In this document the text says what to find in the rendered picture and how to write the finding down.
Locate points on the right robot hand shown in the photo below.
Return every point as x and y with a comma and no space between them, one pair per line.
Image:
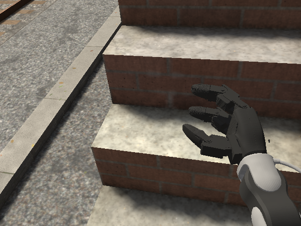
244,134

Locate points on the robot right forearm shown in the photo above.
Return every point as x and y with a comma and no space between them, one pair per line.
264,189

